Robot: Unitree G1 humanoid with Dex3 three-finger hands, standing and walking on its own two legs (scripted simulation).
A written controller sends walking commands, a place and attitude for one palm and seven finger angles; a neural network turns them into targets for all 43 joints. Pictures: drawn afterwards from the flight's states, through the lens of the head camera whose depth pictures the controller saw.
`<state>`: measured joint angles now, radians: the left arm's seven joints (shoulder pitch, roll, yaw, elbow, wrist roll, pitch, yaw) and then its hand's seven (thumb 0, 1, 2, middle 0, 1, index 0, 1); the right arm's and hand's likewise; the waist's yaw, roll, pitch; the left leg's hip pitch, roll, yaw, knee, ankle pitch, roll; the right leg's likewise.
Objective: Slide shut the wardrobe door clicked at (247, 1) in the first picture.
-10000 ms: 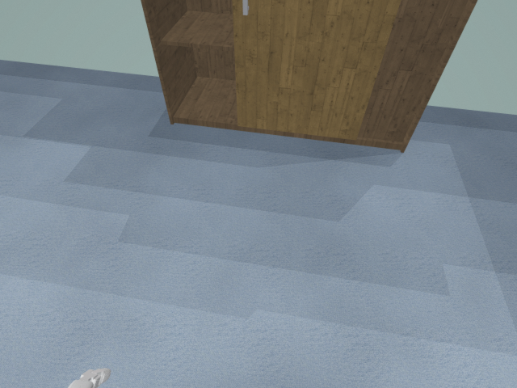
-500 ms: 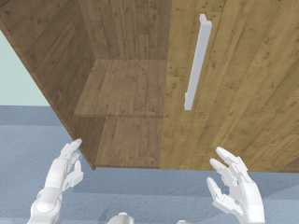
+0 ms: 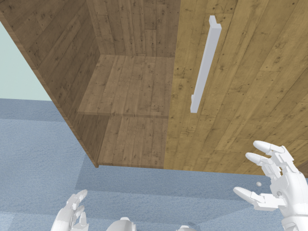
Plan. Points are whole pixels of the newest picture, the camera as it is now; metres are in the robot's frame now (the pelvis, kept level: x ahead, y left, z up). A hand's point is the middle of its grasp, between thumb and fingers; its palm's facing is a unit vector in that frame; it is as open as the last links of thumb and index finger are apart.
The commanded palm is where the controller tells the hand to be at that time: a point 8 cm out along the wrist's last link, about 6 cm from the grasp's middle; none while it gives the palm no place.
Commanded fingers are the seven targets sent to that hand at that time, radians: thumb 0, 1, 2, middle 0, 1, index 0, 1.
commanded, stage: raise the hand with hooked fingers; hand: right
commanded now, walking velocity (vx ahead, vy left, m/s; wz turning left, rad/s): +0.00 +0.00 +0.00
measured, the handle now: (201, 72) +0.51 -0.09 +0.14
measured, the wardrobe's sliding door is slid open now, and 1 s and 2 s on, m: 0.43 0.43 0.43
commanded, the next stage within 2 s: move the hooked fingers beside the handle in 1.16 s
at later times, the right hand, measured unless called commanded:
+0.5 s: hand (290, 161) +0.27 -0.26 +0.11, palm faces +0.05 +1.00 -0.07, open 13.9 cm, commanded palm +0.24 -0.31 +0.11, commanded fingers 0.00 0.50 -0.30 0.30 1.20 0.30 1.20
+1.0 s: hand (296, 148) +0.29 -0.27 +0.12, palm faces +0.05 +1.00 -0.04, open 14.0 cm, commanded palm +0.26 -0.32 +0.13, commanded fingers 0.00 0.50 -0.30 0.30 1.20 0.30 1.20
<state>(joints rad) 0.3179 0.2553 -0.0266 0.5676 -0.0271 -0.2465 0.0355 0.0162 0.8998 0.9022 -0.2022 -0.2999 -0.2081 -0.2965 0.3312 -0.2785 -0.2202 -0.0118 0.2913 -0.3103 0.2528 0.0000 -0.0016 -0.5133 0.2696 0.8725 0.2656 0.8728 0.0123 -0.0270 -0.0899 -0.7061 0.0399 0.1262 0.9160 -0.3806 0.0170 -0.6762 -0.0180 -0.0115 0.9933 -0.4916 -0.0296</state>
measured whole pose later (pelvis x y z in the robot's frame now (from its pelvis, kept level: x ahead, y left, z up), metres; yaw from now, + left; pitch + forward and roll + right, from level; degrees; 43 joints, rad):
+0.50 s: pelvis +0.02 +0.00 +0.02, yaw -1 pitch +6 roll +2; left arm 0.25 0.26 -0.07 0.58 -0.03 -0.28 0.05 0.01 0.90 0.90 -0.20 -0.30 -0.21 -0.30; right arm 0.11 -0.37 -0.36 0.19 0.36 -0.23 0.43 -0.01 0.48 -0.31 0.30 1.18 0.30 1.18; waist -0.03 -0.04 -0.06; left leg -0.52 0.03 0.14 0.75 -0.34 0.01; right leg -0.50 -0.01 0.00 0.83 -0.44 -0.03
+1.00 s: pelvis +0.02 +0.00 +0.03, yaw +0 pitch +5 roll +2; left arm 0.28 0.30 -0.05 0.61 -0.03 -0.28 0.06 0.01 0.90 0.90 -0.20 -0.30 -0.21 -0.30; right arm 0.01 -0.40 -0.44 0.33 0.36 -0.22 0.48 -0.02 0.50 -0.30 0.31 1.20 0.30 1.20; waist -0.01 -0.03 -0.04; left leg -0.46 0.02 0.12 0.67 -0.30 0.01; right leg -0.42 -0.01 -0.02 0.74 -0.41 -0.03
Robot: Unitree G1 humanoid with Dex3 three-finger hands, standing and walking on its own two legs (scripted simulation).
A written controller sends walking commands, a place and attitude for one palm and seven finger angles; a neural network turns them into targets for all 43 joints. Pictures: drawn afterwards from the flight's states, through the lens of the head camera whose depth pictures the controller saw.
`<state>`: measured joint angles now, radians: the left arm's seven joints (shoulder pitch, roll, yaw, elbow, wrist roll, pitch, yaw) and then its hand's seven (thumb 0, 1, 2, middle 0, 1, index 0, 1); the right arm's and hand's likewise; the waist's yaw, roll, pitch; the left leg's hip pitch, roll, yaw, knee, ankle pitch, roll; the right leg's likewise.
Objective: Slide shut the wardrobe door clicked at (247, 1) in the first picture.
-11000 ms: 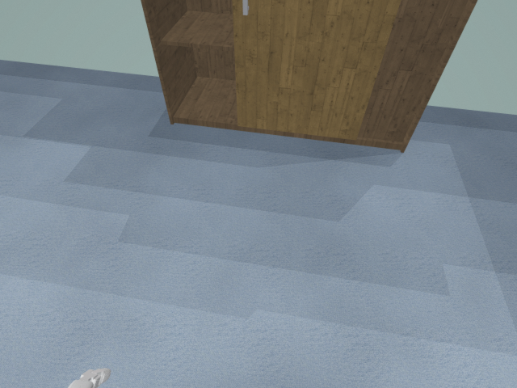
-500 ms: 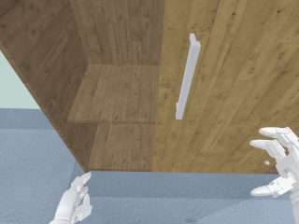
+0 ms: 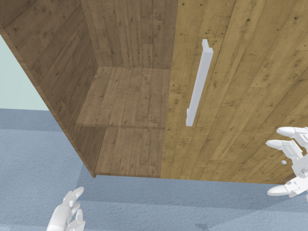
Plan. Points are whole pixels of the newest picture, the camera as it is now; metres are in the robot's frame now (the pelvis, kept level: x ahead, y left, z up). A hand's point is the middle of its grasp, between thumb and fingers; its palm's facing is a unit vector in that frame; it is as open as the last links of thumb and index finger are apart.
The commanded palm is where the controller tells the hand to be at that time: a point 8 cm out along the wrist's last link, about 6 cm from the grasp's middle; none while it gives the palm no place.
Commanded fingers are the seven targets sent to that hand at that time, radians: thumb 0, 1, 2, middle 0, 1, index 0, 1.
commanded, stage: raise the hand with hooked fingers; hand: right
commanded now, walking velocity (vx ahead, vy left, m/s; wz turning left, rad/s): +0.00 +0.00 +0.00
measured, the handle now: (195, 89) +0.48 -0.10 +0.10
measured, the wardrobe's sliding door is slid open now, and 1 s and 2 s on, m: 0.43 0.43 0.43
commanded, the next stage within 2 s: move the hooked fingers beside the handle in 0.16 s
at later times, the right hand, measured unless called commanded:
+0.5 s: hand (271, 151) +0.30 -0.26 +0.09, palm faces +0.02 +1.00 -0.03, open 14.0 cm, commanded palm +0.27 -0.30 +0.09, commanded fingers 0.00 0.50 -0.30 0.30 1.20 0.30 1.20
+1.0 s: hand (246, 134) +0.35 -0.21 +0.08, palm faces +0.02 +1.00 -0.04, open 14.0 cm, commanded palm +0.32 -0.26 +0.08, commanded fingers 0.00 0.50 -0.30 0.30 1.20 0.30 1.20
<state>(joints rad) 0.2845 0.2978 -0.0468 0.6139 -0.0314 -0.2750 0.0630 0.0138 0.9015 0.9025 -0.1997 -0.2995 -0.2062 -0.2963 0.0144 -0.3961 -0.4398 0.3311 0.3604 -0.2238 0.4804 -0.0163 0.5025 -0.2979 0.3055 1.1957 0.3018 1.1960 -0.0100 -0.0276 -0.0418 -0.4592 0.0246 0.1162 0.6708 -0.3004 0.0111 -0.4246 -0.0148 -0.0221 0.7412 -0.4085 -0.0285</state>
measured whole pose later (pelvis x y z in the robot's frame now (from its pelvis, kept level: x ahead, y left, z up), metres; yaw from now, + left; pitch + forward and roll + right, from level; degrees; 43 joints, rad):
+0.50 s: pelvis +0.00 +0.00 +0.00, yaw -1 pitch +6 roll +2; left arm 0.26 0.28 -0.06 0.63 -0.03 -0.28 0.08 0.01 0.90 0.90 -0.20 -0.30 -0.21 -0.30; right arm -0.12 -0.37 -0.36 0.40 0.32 -0.22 0.45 -0.02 0.51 -0.30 0.30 1.20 0.30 1.20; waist -0.02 -0.03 -0.04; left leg -0.47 0.04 0.13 0.67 -0.30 0.01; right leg -0.44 0.00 -0.01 0.74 -0.40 -0.03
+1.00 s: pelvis +0.00 +0.01 +0.00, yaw +0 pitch +7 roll +1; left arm 0.29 0.28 -0.04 0.64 -0.03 -0.22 0.05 0.01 0.90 0.90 -0.20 -0.30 -0.21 -0.30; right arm -0.24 -0.33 -0.31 0.51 0.25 -0.25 0.32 -0.02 0.50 -0.30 0.31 1.20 0.30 1.20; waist 0.01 -0.04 -0.05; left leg -0.49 0.03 0.11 0.66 -0.29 0.02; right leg -0.44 -0.01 -0.03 0.70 -0.39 -0.02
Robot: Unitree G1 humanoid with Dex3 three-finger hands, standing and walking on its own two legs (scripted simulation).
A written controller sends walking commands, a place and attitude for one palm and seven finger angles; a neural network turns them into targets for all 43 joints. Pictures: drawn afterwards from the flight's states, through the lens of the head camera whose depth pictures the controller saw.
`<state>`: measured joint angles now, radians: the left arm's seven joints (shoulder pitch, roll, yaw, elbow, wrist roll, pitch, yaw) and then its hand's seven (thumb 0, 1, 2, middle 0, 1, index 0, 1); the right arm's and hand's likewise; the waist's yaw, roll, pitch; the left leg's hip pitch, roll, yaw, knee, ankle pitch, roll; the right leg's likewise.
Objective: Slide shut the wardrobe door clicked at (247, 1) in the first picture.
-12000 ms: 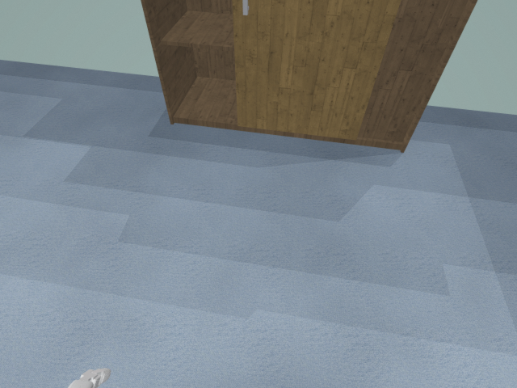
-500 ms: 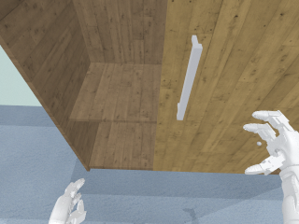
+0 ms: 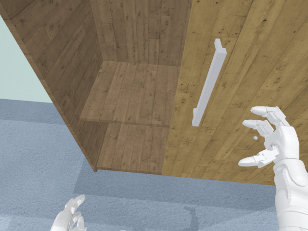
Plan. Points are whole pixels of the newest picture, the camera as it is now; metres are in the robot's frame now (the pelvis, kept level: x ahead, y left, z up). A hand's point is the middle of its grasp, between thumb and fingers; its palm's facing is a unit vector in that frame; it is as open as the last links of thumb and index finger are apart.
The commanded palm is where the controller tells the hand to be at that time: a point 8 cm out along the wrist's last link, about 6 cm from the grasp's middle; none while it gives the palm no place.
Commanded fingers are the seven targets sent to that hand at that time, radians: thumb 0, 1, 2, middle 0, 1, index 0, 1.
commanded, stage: move the hooked fingers beside the handle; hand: right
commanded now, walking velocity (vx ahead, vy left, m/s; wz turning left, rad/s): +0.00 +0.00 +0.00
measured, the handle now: (204, 89) +0.48 -0.10 +0.10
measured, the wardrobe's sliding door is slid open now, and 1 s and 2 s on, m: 0.43 0.43 0.43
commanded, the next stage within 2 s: feel for the door with the fingertips in 1.66 s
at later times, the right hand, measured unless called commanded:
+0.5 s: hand (237, 120) +0.39 -0.19 +0.08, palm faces +0.01 +1.00 -0.02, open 14.0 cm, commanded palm +0.37 -0.24 +0.08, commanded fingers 0.00 0.50 -0.30 0.30 1.20 0.30 1.20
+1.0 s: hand (224, 108) +0.44 -0.16 +0.08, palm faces +0.02 +1.00 -0.02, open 14.0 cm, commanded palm +0.40 -0.21 +0.07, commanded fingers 0.00 0.50 -0.30 0.30 1.20 0.30 1.20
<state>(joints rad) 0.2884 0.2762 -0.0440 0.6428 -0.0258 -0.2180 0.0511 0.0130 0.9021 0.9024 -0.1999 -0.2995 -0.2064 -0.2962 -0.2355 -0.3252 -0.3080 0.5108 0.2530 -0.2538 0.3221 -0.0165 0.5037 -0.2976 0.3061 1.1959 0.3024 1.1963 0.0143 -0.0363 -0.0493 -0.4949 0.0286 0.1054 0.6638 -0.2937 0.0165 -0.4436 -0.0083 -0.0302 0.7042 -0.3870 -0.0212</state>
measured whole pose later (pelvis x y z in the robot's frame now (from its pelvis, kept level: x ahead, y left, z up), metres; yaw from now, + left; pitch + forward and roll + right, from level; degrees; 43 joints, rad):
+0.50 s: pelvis +0.00 +0.01 +0.00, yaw +1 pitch +9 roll +0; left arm 0.31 0.28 -0.03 0.64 -0.02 -0.13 0.03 0.01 0.90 0.90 -0.20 -0.30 -0.21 -0.30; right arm -0.46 -0.32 -0.29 0.74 0.20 -0.32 0.26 -0.02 0.50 -0.30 0.31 1.20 0.30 1.20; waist 0.04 -0.03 -0.06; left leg -0.56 0.02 0.10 0.70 -0.30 0.02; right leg -0.50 -0.02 -0.04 0.73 -0.39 -0.01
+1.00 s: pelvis +0.00 +0.00 -0.01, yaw +2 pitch +12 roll +1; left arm 0.36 0.27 -0.02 0.64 0.00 -0.06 -0.01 0.01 0.90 0.90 -0.20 -0.30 -0.21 -0.30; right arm -0.61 -0.31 -0.30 0.90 0.14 -0.38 0.16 -0.02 0.50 -0.30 0.30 1.20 0.30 1.20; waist 0.08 -0.03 -0.08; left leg -0.65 0.02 0.07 0.73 -0.30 0.02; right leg -0.58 -0.02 -0.06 0.77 -0.41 -0.03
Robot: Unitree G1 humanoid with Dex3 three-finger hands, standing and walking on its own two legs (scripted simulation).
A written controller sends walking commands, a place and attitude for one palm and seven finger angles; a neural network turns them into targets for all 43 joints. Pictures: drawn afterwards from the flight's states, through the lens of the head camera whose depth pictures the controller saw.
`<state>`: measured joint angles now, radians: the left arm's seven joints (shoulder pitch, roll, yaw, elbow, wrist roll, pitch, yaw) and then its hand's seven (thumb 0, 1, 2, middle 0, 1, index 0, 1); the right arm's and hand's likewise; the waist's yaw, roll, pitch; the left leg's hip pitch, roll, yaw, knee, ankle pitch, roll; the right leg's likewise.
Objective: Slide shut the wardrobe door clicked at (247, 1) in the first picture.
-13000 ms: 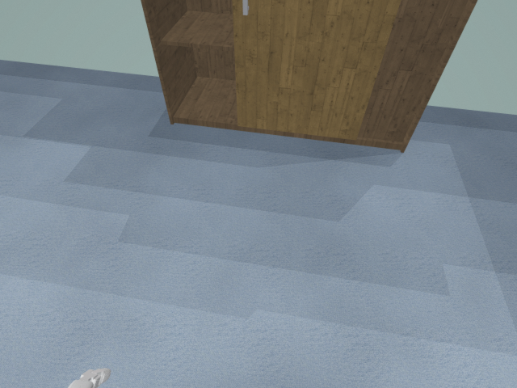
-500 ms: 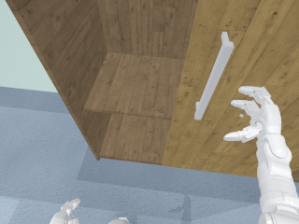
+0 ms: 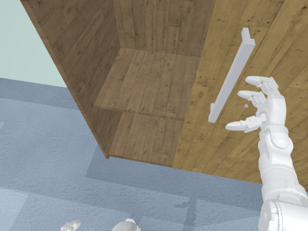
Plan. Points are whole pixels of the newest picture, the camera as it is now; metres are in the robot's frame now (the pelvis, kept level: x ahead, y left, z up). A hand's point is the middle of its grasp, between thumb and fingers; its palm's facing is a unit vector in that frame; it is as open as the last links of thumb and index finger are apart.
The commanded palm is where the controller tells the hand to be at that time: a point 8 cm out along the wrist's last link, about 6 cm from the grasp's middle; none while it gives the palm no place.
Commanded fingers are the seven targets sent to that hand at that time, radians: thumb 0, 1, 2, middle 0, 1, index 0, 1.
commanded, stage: move the hooked fingers beside the handle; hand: right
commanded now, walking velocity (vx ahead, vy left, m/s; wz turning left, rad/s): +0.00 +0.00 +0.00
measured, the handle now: (225, 83) +0.48 -0.12 +0.11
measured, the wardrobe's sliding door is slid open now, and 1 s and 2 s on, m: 0.43 0.43 0.43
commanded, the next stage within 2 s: feel for the door with the fingertips in 0.66 s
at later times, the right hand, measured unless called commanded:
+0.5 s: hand (247, 111) +0.42 -0.18 +0.08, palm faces +0.06 +1.00 -0.03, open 14.0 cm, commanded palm +0.39 -0.23 +0.08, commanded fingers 0.00 0.50 -0.30 0.30 1.20 0.30 1.20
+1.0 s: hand (241, 109) +0.43 -0.16 +0.08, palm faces +0.03 +1.00 -0.01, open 14.0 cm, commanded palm +0.39 -0.20 +0.08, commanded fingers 0.00 0.50 -0.30 0.30 1.20 0.30 1.20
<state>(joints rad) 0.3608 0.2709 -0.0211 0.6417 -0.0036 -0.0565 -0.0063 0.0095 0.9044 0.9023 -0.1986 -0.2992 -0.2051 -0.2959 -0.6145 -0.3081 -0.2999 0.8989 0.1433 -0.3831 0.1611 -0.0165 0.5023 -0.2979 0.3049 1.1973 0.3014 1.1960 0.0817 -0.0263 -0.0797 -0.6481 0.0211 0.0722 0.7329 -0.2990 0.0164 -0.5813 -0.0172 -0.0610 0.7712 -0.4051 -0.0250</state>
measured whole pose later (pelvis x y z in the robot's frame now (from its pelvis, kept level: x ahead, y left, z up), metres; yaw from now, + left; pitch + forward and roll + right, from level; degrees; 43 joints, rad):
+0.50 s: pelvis +0.00 +0.00 +0.00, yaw +0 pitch +12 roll +1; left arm 0.32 0.27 -0.03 0.62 -0.01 -0.05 0.00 0.01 0.90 0.90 -0.20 -0.30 -0.21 -0.30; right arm -0.57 -0.29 -0.28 0.85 0.15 -0.38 0.15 -0.02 0.50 -0.30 0.31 1.20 0.30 1.20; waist 0.07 -0.02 -0.08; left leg -0.63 0.02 0.08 0.73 -0.30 0.02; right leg -0.57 -0.02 -0.05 0.77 -0.41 -0.03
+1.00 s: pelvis +0.00 +0.00 +0.00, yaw -1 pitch +12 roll +1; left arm 0.34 0.26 -0.02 0.63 -0.01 -0.05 -0.01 0.01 0.90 0.90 -0.20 -0.30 -0.20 -0.30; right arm -0.58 -0.26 -0.24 0.84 0.16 -0.38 0.14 -0.02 0.50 -0.30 0.30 1.20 0.30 1.20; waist 0.07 -0.03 -0.08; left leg -0.64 0.02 0.08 0.74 -0.30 0.02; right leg -0.58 -0.02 -0.05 0.78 -0.41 -0.02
